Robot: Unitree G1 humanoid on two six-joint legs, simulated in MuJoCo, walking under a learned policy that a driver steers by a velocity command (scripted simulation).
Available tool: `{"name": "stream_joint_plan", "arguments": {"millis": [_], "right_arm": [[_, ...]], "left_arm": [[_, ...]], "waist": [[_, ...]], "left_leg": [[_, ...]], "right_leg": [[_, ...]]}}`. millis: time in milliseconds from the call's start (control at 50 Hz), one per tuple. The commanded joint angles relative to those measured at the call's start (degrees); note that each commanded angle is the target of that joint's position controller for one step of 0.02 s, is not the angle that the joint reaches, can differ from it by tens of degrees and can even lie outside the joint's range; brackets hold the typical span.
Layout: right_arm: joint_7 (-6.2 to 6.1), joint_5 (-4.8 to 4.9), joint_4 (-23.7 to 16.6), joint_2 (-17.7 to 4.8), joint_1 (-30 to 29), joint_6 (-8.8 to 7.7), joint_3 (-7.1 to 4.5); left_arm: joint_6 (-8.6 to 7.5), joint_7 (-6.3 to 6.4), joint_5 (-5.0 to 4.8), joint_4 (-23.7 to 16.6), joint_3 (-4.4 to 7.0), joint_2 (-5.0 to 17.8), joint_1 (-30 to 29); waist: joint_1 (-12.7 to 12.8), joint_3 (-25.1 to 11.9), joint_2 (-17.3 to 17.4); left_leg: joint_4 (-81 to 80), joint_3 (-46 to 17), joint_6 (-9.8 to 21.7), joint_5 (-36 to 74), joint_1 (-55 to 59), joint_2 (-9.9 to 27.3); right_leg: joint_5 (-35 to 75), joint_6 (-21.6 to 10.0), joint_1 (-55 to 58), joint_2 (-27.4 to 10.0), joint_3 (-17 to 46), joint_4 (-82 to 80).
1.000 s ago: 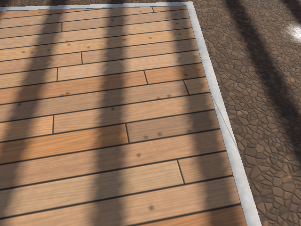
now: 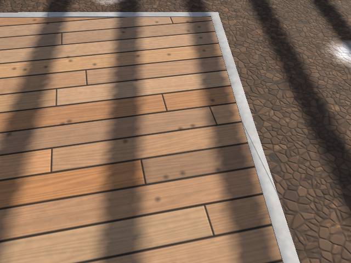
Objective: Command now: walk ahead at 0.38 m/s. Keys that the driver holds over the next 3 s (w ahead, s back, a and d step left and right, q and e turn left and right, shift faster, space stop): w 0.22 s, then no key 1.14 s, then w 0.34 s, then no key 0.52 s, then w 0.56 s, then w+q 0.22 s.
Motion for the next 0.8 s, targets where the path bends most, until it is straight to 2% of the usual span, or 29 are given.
{"name": "stream_joint_plan", "arguments": {"millis": [20, 40, 60, 100, 160, 220, 280, 320, 340, 360, 380, 400, 420, 440, 460, 480, 500, 520, 560, 600, 620, 660, 700, 720, 740, 760, 780, 800], "right_arm": [[0.56, -0.63, -0.3, -5.3, 6.8, -0.81, 0.36], [0.83, -0.85, -1.0, -4.8, 5.2, -0.60, 0.78], [0.77, -1.05, -0.9, -3.3, 5.7, -0.17, 1.35], [0.08, -1.17, -0.1, -3.7, 9.3, 0.36, 1.57], [-1.09, -1.43, -0.5, -6.3, 10.8, 0.79, 1.41], [-1.73, -1.38, -1.6, -7.4, 11.4, 1.15, 1.21], [-1.98, -0.98, -1.1, -7.8, 13.4, 1.69, 1.01], [-2.08, -0.85, -0.9, -8.2, 13.1, 2.16, 0.75], [-2.17, -0.97, -1.2, -8.8, 11.9, 2.34, 0.53], [-2.25, -0.92, -1.7, -9.2, 10.3, 2.62, 0.31], [-2.11, -0.85, -2.1, -9.1, 9.0, 2.87, 0.40], [-1.86, -1.65, -3.3, -7.8, 9.9, 2.66, 0.95], [-1.18, -2.25, -2.3, 0.1, 20.5, 2.13, 3.05], [-0.72, -0.28, -0.1, -2.0, 22.5, 1.18, 2.49], [-0.68, 0.99, -2.1, -5.1, 15.9, 1.14, 1.59], [-1.28, 0.60, -4.0, -5.6, 9.9, 1.61, 1.48], [-2.09, -0.21, -4.3, -6.0, 6.9, 2.45, 0.91], [-2.60, -0.68, -4.4, -5.4, 7.8, 3.51, 0.64], [-3.18, -0.89, -4.0, -2.6, 10.1, 5.05, 0.90], [-3.89, -1.09, -4.7, -2.0, 8.3, 5.82, 1.13], [-4.02, -1.30, -5.0, -2.5, 6.9, 6.22, 1.14], [-3.86, -1.26, -5.2, -4.1, 5.2, 7.11, 0.72], [-3.54, -1.72, -5.0, -4.4, 4.0, 7.52, 0.43], [-3.43, -2.21, -4.9, -4.6, 3.3, 7.57, 0.28], [-3.41, -2.68, -5.0, -4.7, 3.0, 7.50, 0.28], [-3.53, -2.81, -5.4, -5.8, 2.6, 7.25, 0.29], [-3.72, -1.89, -5.1, -9.8, 0.8, 6.98, -0.64], [-3.47, -1.57, -4.6, -7.6, 0.0, 6.43, -0.42]], "left_arm": [[-3.17, -0.69, -0.38, -6.9, 0.58, 3.5, -6.9], [-3.12, -0.63, 0.33, -6.9, 1.26, 4.5, -7.4], [-2.69, -0.87, 0.60, -6.7, 1.82, 5.2, -7.3], [-1.67, -1.39, 0.68, -6.7, 1.76, 3.4, -8.0], [-1.05, -1.49, 1.12, -10.2, 1.14, 1.9, -16.2], [-1.44, -2.10, 0.96, -13.2, 0.29, 1.4, -24.6], [-1.84, -3.01, 1.06, -14.8, -0.06, 1.8, -29.0], [-2.08, -3.57, 1.05, -15.2, 0.29, 3.1, -28.2], [-2.20, -3.62, 1.24, -14.5, 0.95, 4.9, -25.0], [-2.38, -3.54, 1.55, -12.6, 1.86, 6.8, -18.8], [-2.43, -3.34, 1.86, -9.8, 2.87, 8.9, -10.7], [-2.27, -2.76, 2.97, -7.9, 3.64, 12.6, -3.7], [-1.67, -2.60, 4.51, -7.5, 3.35, 15.5, -2.4], [-1.35, -2.99, 3.63, -7.3, 2.61, 12.3, -0.8], [-1.16, -2.99, 2.49, -8.4, 2.07, 10.3, -7.7], [-1.10, -2.76, 1.98, -9.5, 1.15, 7.6, -14.1], [-1.36, -2.70, 2.32, -9.9, 0.26, 5.4, -17.4], [-1.52, -2.70, 3.10, -9.4, 0.02, 4.7, -18.8], [-1.49, -2.75, 4.37, -8.2, -0.15, 4.6, -19.8], [-1.37, -2.19, 4.89, -7.8, 0.05, 5.7, -19.6], [-1.09, -1.79, 4.63, -7.7, 0.24, 6.4, -19.3], [-0.13, -1.11, 3.75, -7.6, 0.44, 7.5, -19.0], [0.82, -0.60, 2.81, -7.3, 0.25, 7.1, -19.8], [1.13, -0.41, 2.58, -6.9, -0.10, 6.1, -19.1], [1.35, -0.33, 2.53, -6.0, -0.49, 5.0, -17.5], [1.52, -0.26, 2.47, -5.5, -0.61, 4.7, -16.0], [1.78, -0.03, 2.33, -5.3, -0.16, 5.1, -12.5], [2.07, 0.43, 2.68, -5.0, -0.14, 5.3, -13.0]], "waist": [[-1.5, 5.1, 5.8], [-0.5, 5.8, 5.2], [0.0, 5.5, 5.9], [0.1, 5.2, 6.5], [-0.7, 7.0, 5.0], [-2.5, 8.3, 5.9], [-3.0, 9.1, 6.4], [-1.1, 6.9, 8.2], [1.0, 4.2, 9.5], [4.3, 0.2, 10.4], [8.4, -4.3, 9.5], [9.9, -11.2, 4.7], [3.7, -22.3, -11.7], [5.6, -30.4, -9.8], [4.4, -21.3, -6.0], [3.1, -13.0, -0.8], [1.8, -8.6, 2.4], [-0.3, -7.0, 1.4], [-2.6, -5.4, -1.4], [-2.8, -5.4, -3.1], [-2.3, -6.3, -3.3], [-1.7, -6.9, -3.5], [-2.4, -4.0, -3.6], [-2.4, -2.2, -3.2], [-2.3, -0.3, -2.0], [-1.4, 2.0, 0.3], [2.3, 3.9, 7.1], [1.9, 4.6, 9.3]], "left_leg": [[-24.4, -30.0, 9.7, -2.9, 17.5, 19.3], [-25.0, -24.1, 8.1, 3.2, 15.1, 16.8], [-25.4, -18.7, 6.7, 8.8, 13.8, 14.1], [-25.8, -13.8, 6.7, 17.7, 13.4, 12.6], [-27.4, -11.3, 7.8, 22.4, 12.6, 12.9], [-29.2, -8.4, 7.3, 21.2, 10.5, 11.8], [-26.3, -5.6, 6.3, 31.6, 11.1, 11.8], [-21.6, -4.8, 5.0, 40.9, 14.8, 12.8], [-17.8, -4.9, 3.9, 47.8, 17.0, 13.0], [-11.6, -4.5, 2.7, 53.7, 18.2, 12.4], [-1.7, -3.2, 0.8, 54.6, 16.7, 9.9], [12.7, -2.2, -1.5, 37.9, 5.8, 6.6], [37.2, -3.3, -4.7, -15.7, -11.3, -3.3], [46.5, -14.9, -4.8, -20.5, -12.5, -4.6], [47.1, -13.0, -4.6, -17.3, -16.5, -0.8], [43.5, -9.8, -4.6, -12.8, -17.6, 2.2], [40.2, -9.2, -4.8, -9.8, -15.0, 4.3], [36.2, -9.4, -4.5, -7.7, -10.0, 5.9], [27.3, -8.1, -4.2, -6.6, -3.0, 6.1], [17.2, -6.9, -4.4, -6.4, -0.8, 5.6], [13.4, -6.7, -4.4, -4.2, 0.1, 5.5], [8.2, -5.9, -4.2, 2.3, 2.9, 5.0], [2.1, -4.3, -3.3, 7.5, 6.6, 3.8], [-0.4, -3.9, -2.6, 7.2, 7.5, 3.5], [-4.2, -4.8, -1.6, 7.5, 7.7, 4.3], [-9.2, -7.8, -0.3, 6.2, 6.0, 7.0], [-10.7, -8.9, 1.2, -2.5, -0.1, 7.5], [-13.7, -9.2, 0.9, -9.8, -6.8, 6.6]], "right_leg": [[9.5, -3.7, -31.6, -4.3, 2.5, 16.0], [13.1, -3.8, -29.7, -5.9, 1.7, 12.2], [15.2, -3.5, -27.0, -6.6, 0.6, 9.7], [17.1, -2.1, -26.4, -6.7, -1.5, 6.6], [21.5, 0.3, -29.5, -6.7, -2.7, -3.1], [27.8, 0.9, -25.7, -4.6, -4.8, -16.3], [30.0, 0.2, -20.0, -1.7, -6.7, -24.0], [29.7, -1.5, -16.1, -0.4, -5.9, -26.7], [29.0, -2.6, -12.1, 0.9, -5.8, -27.2], [29.1, -3.8, -5.4, 2.7, -6.2, -27.8], [33.7, -5.1, 4.7, 3.5, -6.7, -30.7], [53.7, -7.7, 21.1, -5.0, 0.8, -26.9], [74.1, -19.1, 39.7, -22.6, 22.0, -25.1], [66.3, -21.9, 39.0, -23.6, 31.6, -31.9], [56.1, -18.9, 29.9, -20.8, 23.5, -34.5], [49.5, -15.7, 19.8, -17.8, 17.2, -37.1], [48.1, -14.2, 10.6, -15.7, 12.9, -39.6], [46.1, -13.1, 3.7, -13.9, 9.4, -41.2], [44.2, -12.5, -4.4, -11.3, 4.5, -43.6], [42.0, -12.8, -6.3, -10.2, 2.5, -44.3], [36.6, -12.7, -5.9, -10.4, 2.8, -44.8], [18.9, -11.8, -6.8, -10.5, 4.2, -47.0], [1.8, -9.1, -10.7, -9.2, 4.4, -48.3], [-3.7, -7.2, -12.1, -8.1, 4.3, -48.2], [-7.5, -5.0, -12.5, -7.0, 4.2, -47.7], [-7.2, -2.7, -11.9, -5.2, 3.3, -45.1], [-2.6, -1.2, -8.9, -1.3, -0.5, -43.2], [2.5, -0.4, -2.4, -0.1, -2.6, -40.0]]}}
